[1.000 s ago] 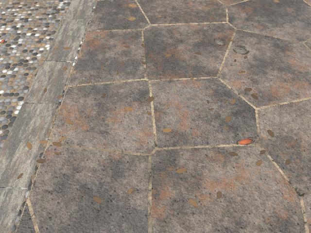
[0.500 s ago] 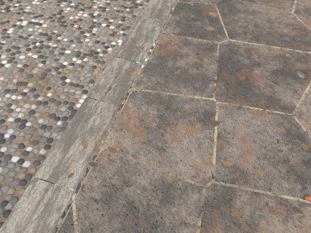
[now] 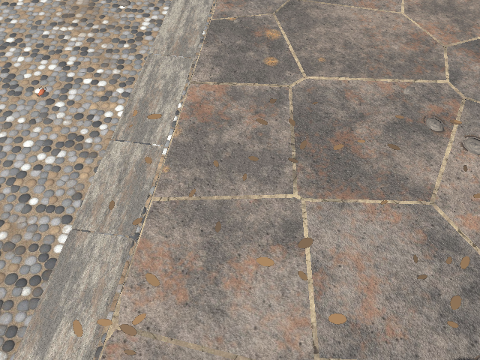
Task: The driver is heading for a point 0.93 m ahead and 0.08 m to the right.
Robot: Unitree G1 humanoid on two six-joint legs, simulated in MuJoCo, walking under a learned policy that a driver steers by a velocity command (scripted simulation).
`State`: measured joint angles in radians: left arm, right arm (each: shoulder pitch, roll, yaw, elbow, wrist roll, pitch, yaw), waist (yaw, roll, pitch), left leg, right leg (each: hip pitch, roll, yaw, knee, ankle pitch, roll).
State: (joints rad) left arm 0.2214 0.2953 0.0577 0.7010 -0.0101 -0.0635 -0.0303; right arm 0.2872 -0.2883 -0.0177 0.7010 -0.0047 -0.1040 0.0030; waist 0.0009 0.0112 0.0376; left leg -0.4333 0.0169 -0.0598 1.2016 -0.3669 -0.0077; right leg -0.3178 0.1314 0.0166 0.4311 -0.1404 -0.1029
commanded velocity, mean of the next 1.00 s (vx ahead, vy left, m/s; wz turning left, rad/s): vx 0.20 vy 0.00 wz -0.34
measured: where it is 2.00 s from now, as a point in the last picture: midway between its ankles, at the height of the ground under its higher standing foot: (280, 253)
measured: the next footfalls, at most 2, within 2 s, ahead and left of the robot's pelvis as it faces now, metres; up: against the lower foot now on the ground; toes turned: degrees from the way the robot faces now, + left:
left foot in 0.26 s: +0.34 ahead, +0.13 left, +0.00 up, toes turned -15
right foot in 0.68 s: +0.20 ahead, -0.08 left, +0.00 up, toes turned -19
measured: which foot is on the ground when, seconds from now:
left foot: up 0.00-0.24, down 0.26-0.68, up 0.70-1.00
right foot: down 0.00-0.26, up 0.28-0.66, down 0.68-1.00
